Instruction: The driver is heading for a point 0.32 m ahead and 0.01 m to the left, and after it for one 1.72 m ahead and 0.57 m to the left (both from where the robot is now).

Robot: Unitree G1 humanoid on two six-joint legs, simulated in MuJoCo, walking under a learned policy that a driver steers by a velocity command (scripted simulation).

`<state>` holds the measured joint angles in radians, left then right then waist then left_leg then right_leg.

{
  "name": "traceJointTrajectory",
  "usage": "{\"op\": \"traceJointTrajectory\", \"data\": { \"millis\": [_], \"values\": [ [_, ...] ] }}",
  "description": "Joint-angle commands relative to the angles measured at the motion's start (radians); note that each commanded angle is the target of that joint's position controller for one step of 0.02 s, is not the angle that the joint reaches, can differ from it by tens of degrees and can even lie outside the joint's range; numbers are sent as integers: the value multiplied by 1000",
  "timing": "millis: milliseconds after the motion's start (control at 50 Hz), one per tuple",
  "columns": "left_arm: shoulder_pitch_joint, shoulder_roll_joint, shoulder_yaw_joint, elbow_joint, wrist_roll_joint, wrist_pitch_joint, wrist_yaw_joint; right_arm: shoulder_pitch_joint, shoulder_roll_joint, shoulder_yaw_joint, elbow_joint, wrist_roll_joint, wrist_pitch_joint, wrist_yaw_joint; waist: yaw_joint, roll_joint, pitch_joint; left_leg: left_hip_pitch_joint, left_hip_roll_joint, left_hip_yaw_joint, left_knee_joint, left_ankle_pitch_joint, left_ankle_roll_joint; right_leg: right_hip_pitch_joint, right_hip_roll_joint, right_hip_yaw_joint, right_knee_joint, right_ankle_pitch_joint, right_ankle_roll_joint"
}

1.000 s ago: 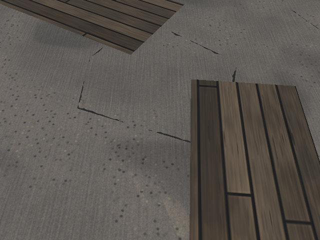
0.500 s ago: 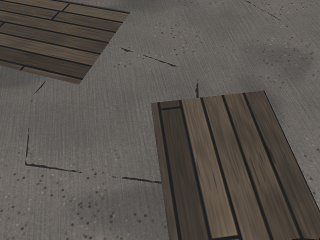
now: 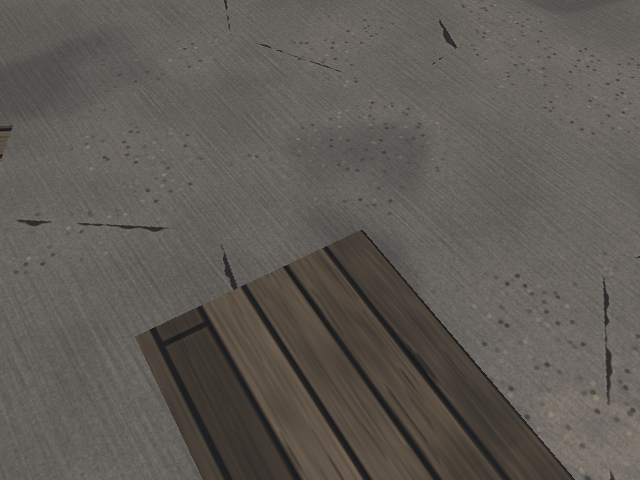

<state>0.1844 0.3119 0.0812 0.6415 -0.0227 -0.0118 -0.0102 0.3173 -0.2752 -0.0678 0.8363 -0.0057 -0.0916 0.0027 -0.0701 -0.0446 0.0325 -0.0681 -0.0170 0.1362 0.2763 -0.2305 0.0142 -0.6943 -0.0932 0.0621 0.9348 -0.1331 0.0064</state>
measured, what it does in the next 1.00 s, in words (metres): walks ahead, turning left: right foot, then left foot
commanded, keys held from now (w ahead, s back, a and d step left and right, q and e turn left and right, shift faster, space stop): w+e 0.08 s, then w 0.06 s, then q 0.86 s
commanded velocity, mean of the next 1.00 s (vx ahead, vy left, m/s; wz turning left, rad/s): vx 0.19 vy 0.00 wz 0.19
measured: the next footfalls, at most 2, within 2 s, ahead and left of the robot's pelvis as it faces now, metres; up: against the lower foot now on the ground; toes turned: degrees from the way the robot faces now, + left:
right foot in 0.20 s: +0.27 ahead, -0.16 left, +0.00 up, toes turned -8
left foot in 0.70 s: +0.34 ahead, +0.08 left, +0.00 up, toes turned +10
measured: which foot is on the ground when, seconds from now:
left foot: down 0.00-0.20, up 0.22-0.68, down 0.70-1.00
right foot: up 0.00-0.18, down 0.20-0.72, up 0.74-1.00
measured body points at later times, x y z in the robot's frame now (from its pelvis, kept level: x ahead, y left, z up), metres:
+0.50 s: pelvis +0.22 -0.07 +0.00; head +0.26 -0.08 +0.45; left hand +0.36 +0.20 -0.11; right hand +0.34 -0.35 -0.12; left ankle +0.30 +0.09 -0.69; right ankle +0.23 -0.15 -0.74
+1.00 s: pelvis +0.29 -0.03 +0.00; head +0.33 +0.00 +0.44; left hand +0.38 +0.29 -0.12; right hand +0.51 -0.27 -0.09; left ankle +0.30 +0.07 -0.74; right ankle +0.35 -0.18 -0.70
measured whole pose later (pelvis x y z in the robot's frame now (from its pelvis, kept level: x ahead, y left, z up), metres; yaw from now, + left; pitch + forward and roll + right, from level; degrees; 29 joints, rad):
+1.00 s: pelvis +0.29 -0.03 +0.00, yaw +16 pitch +3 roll -2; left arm 0.06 0.30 0.08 0.78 0.00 0.01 0.04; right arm 0.16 -0.31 -0.08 0.70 0.01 0.03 -0.03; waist -0.02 -0.01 0.06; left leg -0.33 -0.05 -0.10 0.45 -0.16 0.04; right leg -0.49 0.01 0.08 0.85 -0.38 0.08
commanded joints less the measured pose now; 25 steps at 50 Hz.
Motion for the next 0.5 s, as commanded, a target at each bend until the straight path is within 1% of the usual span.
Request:
{"op": "traceJointTrajectory", "data": {
  "millis": [20,60,80,100,120,140,160,180,200,220,240,260,280,300,320,340,360,380,400,420,440,500],
  "values": [
    [-79,10,-7,-84,0,-20,-20,-69,-171,-38,-65,6,-10,-8,5,109,12,14,260,-81,-122,309,144,5,-11,-28,-147,143,-7],
    [-137,8,-10,-105,-1,-21,-32,-39,-184,-41,-49,13,-1,-10,-13,98,32,49,270,-44,-116,320,133,21,2,-60,-220,150,-21],
    [-157,10,-9,-116,-3,-20,-38,-29,-193,-44,-41,19,5,-9,-15,99,42,76,281,-31,-108,338,128,23,7,-71,-249,134,-31],
    [-174,11,-9,-127,-2,-20,-42,-13,-200,-46,-31,26,10,-8,-16,100,48,95,293,-25,-95,377,124,38,16,-79,-274,100,-45],
    [-176,17,-6,-135,0,-20,-44,-6,-209,-48,-24,32,16,-7,-3,103,46,116,302,-15,-67,472,120,68,35,-92,-297,53,-63],
    [-159,32,2,-137,4,-20,-44,-5,-224,-52,-19,38,20,-7,19,118,27,135,306,-2,-15,634,115,123,65,-114,-312,-1,-84],
    [-106,52,14,-127,15,-20,-41,-6,-236,-54,-13,43,26,-9,61,131,-8,136,299,6,86,832,106,224,105,-133,-337,-39,-106],
    [37,89,37,-86,21,-21,-34,-18,-229,-46,-8,44,32,-10,150,114,-84,99,266,30,256,924,79,427,145,-145,-422,52,-137],
    [165,141,57,-52,29,-18,-17,-14,-196,-29,-11,32,27,-11,212,81,-163,-71,222,43,465,774,36,696,99,-74,-436,259,-163],
    [214,246,60,-44,55,-21,3,68,-61,20,-55,-17,11,5,144,-189,-324,-486,66,25,881,-157,-40,1119,-240,359,-376,651,-320],
    [235,199,45,-64,54,-24,0,103,-121,18,-4,21,-2,13,188,-147,-558,-511,-13,-222,1107,-463,-54,1142,-384,594,-454,726,-450],
    [181,149,29,-57,51,-28,-6,4,-200,-11,-20,61,0,14,203,-54,-435,-554,35,-286,1120,-413,-47,1023,-325,388,-457,809,-394],
    [126,121,19,-38,36,-36,-7,-54,-174,-4,-43,61,3,10,164,-39,-289,-593,83,-250,1032,-358,-41,896,-264,246,-475,751,-329],
    [74,87,10,-24,28,-42,-7,-71,-154,-3,-32,42,12,0,127,7,-198,-583,112,-226,954,-304,-47,767,-218,180,-520,661,-285],
    [22,57,1,-16,30,-46,-8,-90,-149,-6,-27,29,35,-11,93,35,-140,-515,129,-204,907,-244,-39,657,-166,124,-593,591,-241],
    [-2,61,1,-13,44,-55,-8,-6,-128,-6,-5,31,57,-15,49,-38,-149,-406,128,-218,911,-202,-59,556,-198,82,-622,657,-270],
    [-41,44,-2,-4,48,-67,-9,45,-106,-3,13,26,73,-20,24,-42,-138,-349,128,-217,865,-176,-82,490,-196,40,-641,693,-281],
    [-65,46,0,4,51,-74,-7,51,-106,-8,13,23,80,-21,14,-52,-116,-345,117,-207,827,-147,-96,461,-174,-15,-658,679,-273],
    [-79,65,7,14,55,-72,2,24,-105,-12,3,24,85,-27,10,-42,-109,-363,112,-195,787,-121,-98,459,-163,-41,-672,627,-262],
    [-84,77,11,22,48,-69,9,-13,-101,-11,-17,20,89,-29,20,-41,-96,-402,116,-188,740,-76,-98,476,-168,-65,-678,624,-256],
    [-79,85,14,32,45,-64,19,-39,-95,-9,-31,16,91,-25,28,-35,-101,-405,124,-185,693,-23,-95,490,-166,-89,-681,597,-251],
    [-75,94,18,54,45,-41,41,-104,-84,-8,-66,19,99,-10,55,-36,-101,-394,127,-162,588,67,-85,519,-169,-137,-699,465,-242]
  ]
}}
Keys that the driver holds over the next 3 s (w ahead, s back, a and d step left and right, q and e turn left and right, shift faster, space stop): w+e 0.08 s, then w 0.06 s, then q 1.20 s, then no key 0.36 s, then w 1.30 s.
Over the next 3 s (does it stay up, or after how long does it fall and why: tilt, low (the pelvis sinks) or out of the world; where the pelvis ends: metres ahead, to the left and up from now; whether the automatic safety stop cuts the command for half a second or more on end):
stays up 0.76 0.28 -0.02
